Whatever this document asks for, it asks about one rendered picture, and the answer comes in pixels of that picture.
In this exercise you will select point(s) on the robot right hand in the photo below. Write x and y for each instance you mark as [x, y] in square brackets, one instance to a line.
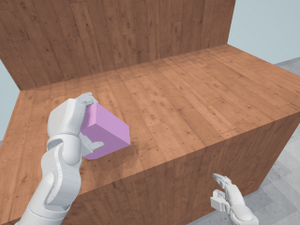
[222, 201]

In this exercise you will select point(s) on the sponge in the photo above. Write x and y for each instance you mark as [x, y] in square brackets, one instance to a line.
[100, 125]

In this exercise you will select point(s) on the robot left hand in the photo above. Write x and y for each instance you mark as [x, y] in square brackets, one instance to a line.
[68, 117]

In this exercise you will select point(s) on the robot right forearm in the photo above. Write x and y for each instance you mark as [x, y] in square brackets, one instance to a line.
[241, 215]

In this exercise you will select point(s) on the table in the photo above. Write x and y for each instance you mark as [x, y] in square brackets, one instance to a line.
[194, 105]

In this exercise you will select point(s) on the robot left forearm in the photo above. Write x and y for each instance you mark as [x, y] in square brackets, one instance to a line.
[60, 184]

